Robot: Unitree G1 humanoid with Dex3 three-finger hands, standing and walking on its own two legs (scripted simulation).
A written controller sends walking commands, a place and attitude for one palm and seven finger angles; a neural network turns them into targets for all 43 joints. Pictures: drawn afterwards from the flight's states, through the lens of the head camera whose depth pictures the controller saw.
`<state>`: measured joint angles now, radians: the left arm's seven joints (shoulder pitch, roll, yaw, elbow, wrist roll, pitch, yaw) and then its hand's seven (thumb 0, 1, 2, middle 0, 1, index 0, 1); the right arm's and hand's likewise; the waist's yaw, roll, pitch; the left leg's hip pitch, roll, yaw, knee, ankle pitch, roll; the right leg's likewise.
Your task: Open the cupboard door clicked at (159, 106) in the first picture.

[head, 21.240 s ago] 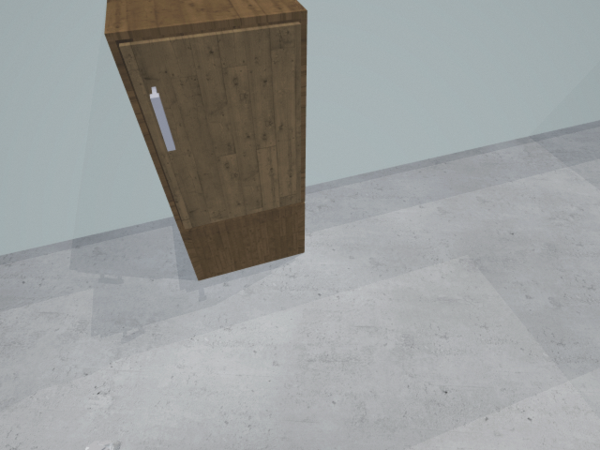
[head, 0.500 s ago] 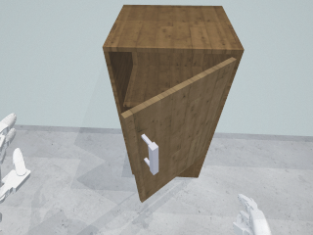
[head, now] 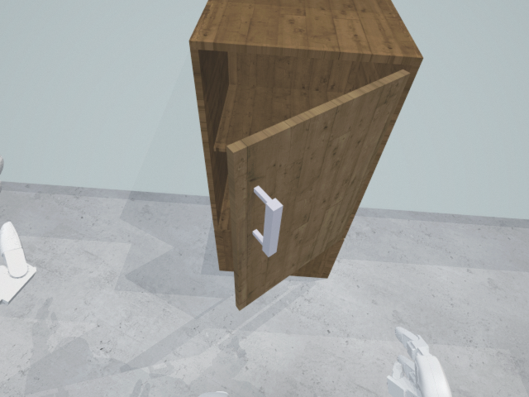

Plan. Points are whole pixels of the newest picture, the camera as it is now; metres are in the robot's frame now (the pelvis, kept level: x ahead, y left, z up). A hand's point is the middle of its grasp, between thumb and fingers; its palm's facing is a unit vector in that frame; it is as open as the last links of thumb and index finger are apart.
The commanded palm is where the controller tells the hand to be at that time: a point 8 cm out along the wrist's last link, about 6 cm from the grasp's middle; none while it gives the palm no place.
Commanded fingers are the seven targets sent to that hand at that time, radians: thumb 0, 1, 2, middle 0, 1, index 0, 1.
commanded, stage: step back with the hand held close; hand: left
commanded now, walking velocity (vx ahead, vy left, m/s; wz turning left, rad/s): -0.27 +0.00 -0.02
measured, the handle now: (264, 222) +0.41 +0.03 +0.00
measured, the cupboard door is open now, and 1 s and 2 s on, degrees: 40 40 40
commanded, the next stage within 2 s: stop stepping back and stand still in 0.56 s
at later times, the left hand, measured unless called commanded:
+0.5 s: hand (14, 324) +0.15 +0.25 +0.17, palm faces +0.32 -0.79 -0.53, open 7.4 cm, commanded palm +0.08 +0.30 +0.19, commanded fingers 0.00 0.90 0.90 -0.20 -0.30 -0.20 -0.30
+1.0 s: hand out of the picture +0.05 +0.29 +0.17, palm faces +0.39 -0.80 -0.45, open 7.4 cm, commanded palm -0.01 +0.33 +0.19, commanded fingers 0.00 0.90 0.90 -0.20 -0.30 -0.20 -0.30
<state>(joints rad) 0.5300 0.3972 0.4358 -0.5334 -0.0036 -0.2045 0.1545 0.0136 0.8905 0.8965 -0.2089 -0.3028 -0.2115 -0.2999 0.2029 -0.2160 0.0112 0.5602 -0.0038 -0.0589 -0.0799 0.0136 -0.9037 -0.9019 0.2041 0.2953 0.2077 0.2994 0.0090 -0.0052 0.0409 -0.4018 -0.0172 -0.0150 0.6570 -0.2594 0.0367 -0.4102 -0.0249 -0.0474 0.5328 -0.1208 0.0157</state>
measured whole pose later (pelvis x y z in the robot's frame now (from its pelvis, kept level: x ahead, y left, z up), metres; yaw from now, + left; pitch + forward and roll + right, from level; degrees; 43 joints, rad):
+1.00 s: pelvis -0.15 +0.02 +0.00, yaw +0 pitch +0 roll -4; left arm 0.56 0.47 0.42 -0.58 -0.07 -0.18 0.14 0.01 0.89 0.90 -0.21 -0.30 -0.21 -0.30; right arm 0.16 -0.17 0.05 0.66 -0.03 -0.12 -0.07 0.01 -0.90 -0.90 0.21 0.30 0.21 0.30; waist 0.02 0.01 0.01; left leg -0.54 0.00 0.01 0.51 -0.04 0.02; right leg -0.02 0.08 -0.03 0.45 -0.43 -0.02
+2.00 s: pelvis -0.24 +0.07 +0.02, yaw -1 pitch -1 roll -1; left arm 0.55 0.39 0.39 -0.43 -0.01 -0.21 0.14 0.02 0.89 0.90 -0.21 -0.30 -0.21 -0.30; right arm 0.24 -0.20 0.02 0.64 -0.01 -0.17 -0.08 0.02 -0.91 -0.90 0.20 0.29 0.21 0.30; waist -0.01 0.00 0.00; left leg -0.29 0.01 0.02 0.44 -0.14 0.02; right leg -0.20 0.02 0.00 0.43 -0.22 0.00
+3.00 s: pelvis -0.22 +0.07 +0.02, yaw +1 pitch -2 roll +0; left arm 0.18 0.29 0.02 1.15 0.02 -0.01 0.01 0.01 0.91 0.90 -0.20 -0.30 -0.20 -0.30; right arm 0.16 -0.24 -0.01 1.13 -0.02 0.01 0.00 0.01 -0.91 -0.90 0.20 0.29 0.21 0.30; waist 0.00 0.04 0.05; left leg -0.23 -0.03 0.00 0.38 -0.13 0.03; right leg -0.14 -0.01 -0.03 0.41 -0.24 0.00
